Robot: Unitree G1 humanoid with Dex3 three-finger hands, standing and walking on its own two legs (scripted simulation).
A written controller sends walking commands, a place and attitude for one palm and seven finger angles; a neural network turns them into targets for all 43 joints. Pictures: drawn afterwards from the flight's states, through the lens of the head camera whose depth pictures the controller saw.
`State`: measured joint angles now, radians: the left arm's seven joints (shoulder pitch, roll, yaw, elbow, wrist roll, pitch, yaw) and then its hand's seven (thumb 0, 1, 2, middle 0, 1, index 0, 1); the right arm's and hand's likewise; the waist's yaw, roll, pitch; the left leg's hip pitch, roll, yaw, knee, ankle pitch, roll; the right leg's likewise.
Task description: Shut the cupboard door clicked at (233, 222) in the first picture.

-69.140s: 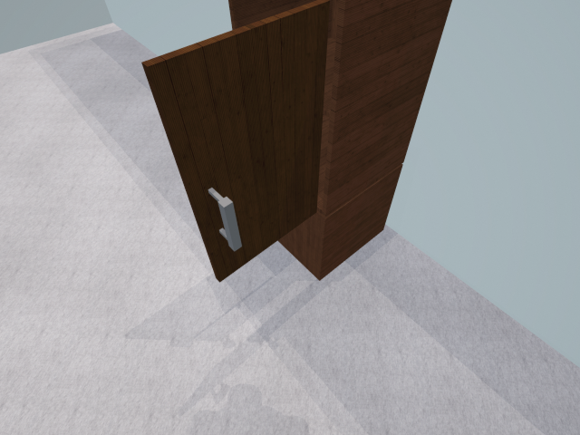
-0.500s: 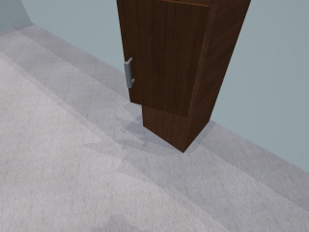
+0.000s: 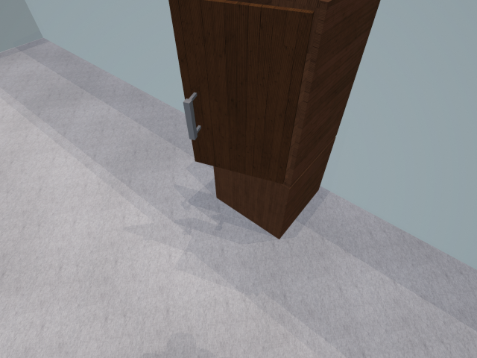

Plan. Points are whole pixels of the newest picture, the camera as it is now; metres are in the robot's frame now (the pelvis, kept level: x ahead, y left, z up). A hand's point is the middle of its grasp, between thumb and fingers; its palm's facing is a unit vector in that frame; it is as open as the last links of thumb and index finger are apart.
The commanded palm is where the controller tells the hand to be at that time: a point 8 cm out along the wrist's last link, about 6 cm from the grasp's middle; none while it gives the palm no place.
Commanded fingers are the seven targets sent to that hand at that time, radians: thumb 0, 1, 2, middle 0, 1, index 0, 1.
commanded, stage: turn to face it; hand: left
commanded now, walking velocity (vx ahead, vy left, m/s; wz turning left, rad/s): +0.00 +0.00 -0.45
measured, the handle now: (193, 116) +0.83 +0.20 -0.10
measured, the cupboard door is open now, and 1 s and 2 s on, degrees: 19 19 19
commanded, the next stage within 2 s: take the last steps up to it in 0.62 s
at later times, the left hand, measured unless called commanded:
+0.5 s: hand out of the picture +0.04 +0.19 -0.18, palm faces -0.11 -0.97 -0.23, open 7.4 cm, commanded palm none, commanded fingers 0.00 0.90 0.90 -0.20 -0.30 -0.20 -0.30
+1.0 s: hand out of the picture +0.05 +0.18 -0.18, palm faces -0.16 -0.97 -0.18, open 7.4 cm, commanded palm none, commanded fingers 0.00 0.90 0.90 -0.20 -0.30 -0.20 -0.30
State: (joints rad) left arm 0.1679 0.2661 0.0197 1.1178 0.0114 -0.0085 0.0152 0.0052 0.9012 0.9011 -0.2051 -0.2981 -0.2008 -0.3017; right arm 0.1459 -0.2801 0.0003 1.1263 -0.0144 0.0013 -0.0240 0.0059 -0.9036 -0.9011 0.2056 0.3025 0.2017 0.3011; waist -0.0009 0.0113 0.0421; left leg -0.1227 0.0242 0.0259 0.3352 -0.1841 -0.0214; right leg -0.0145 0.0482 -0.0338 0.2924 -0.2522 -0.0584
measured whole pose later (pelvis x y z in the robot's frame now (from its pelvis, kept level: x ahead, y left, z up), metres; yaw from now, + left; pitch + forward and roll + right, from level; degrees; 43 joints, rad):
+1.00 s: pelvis -0.02 +0.01 -0.01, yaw -12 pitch -1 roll +1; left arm 0.25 0.17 0.05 1.03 0.03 0.02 -0.01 0.01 0.91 0.90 -0.20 -0.30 -0.20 -0.30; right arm 0.32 -0.15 -0.01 1.05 -0.03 -0.01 -0.02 0.00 -0.91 -0.90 0.20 0.30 0.20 0.30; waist 0.00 -0.01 0.02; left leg -0.15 0.01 0.01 0.46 -0.30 0.00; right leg -0.28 0.01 -0.05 0.69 -0.43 -0.03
